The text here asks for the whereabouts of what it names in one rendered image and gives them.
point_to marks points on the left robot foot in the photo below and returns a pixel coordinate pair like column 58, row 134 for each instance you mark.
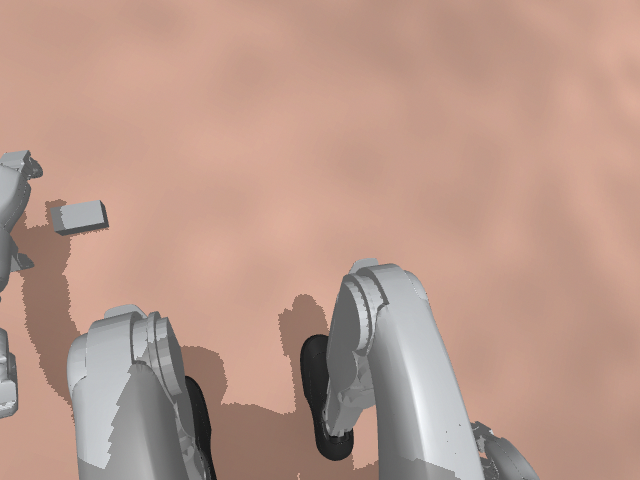
column 202, row 426

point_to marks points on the right robot foot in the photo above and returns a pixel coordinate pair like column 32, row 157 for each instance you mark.
column 315, row 379

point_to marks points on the right robot hand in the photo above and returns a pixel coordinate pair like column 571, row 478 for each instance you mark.
column 504, row 461

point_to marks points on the small box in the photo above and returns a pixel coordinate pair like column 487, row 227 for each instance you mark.
column 80, row 217

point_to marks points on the left robot arm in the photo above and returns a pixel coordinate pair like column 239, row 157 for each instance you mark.
column 8, row 370

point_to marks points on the left robot hand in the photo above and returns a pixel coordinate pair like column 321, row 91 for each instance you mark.
column 15, row 169

